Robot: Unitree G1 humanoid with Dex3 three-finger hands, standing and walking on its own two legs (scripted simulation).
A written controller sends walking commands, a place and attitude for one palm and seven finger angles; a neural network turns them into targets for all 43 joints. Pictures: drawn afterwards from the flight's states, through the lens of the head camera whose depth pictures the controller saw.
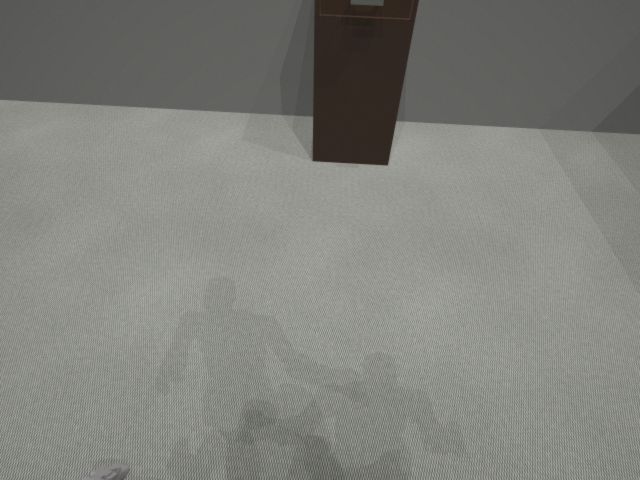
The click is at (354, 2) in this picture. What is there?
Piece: drawer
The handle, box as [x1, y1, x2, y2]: [351, 0, 383, 5]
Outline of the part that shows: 351,0 351,3 353,4 382,5 383,0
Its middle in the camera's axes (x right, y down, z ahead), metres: +0.17 -0.92 +1.48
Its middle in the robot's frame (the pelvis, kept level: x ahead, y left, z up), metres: +1.73 -0.09 +0.02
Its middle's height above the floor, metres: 0.79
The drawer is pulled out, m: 0.00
